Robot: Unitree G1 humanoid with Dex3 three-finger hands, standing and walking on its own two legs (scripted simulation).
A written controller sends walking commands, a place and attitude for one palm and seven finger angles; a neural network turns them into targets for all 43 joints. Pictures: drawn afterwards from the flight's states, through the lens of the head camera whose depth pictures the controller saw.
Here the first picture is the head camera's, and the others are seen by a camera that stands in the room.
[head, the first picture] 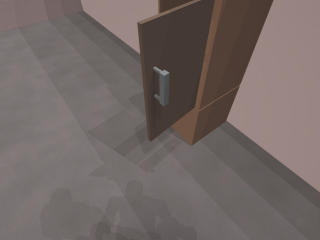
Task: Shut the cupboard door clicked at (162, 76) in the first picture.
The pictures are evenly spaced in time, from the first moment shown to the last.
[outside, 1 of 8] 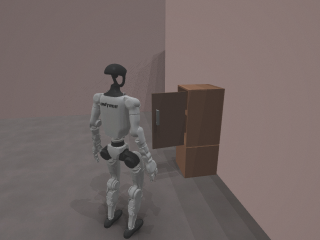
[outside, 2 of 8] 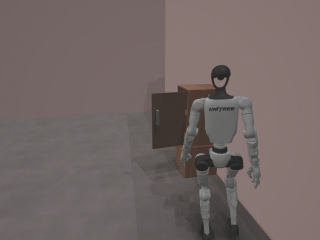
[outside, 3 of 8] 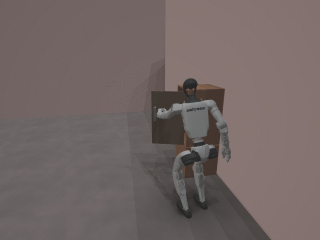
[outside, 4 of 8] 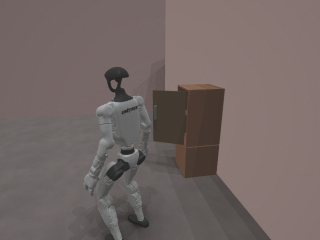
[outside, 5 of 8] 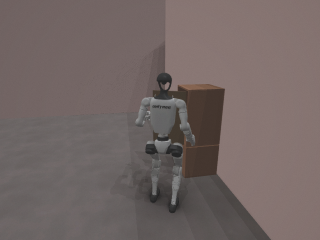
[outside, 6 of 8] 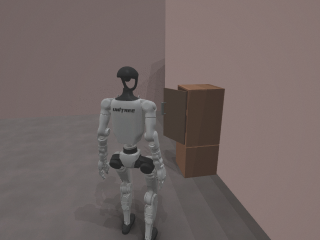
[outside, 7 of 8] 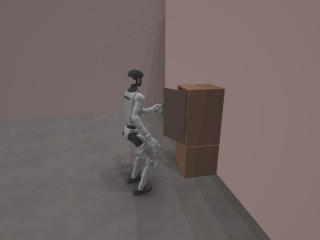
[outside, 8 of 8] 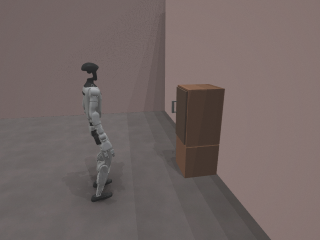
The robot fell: no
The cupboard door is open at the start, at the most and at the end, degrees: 96 96 0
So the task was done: yes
